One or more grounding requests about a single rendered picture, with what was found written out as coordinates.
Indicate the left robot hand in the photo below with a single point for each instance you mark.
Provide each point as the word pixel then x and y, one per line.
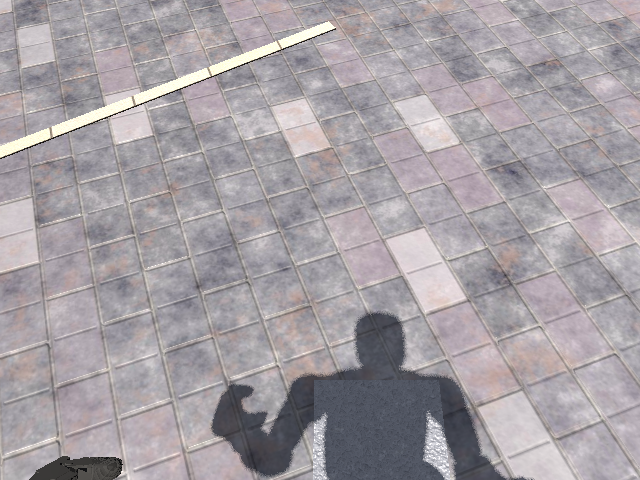
pixel 93 468

